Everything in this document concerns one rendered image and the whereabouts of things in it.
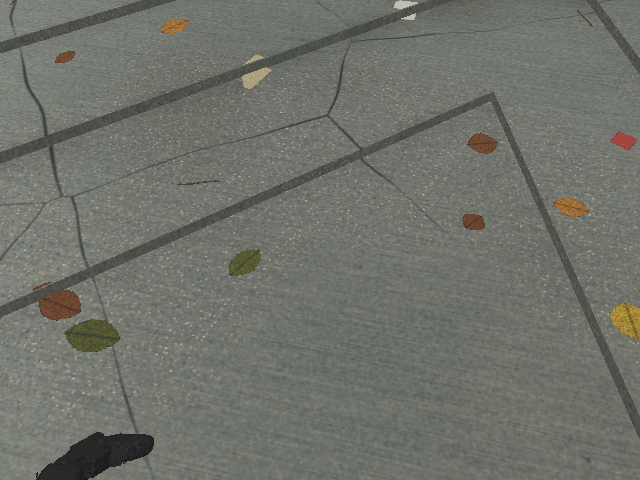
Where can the left robot hand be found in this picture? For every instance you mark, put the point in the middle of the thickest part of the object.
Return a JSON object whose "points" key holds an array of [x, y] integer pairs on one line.
{"points": [[96, 453]]}

